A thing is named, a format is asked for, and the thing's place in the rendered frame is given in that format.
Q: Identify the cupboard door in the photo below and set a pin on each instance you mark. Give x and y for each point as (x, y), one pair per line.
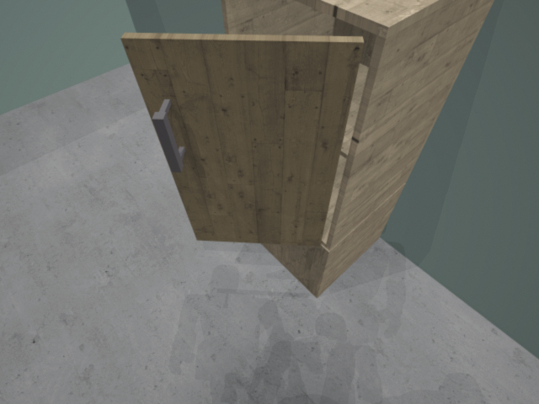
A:
(262, 120)

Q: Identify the handle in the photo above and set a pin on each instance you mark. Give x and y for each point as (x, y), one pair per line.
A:
(165, 134)

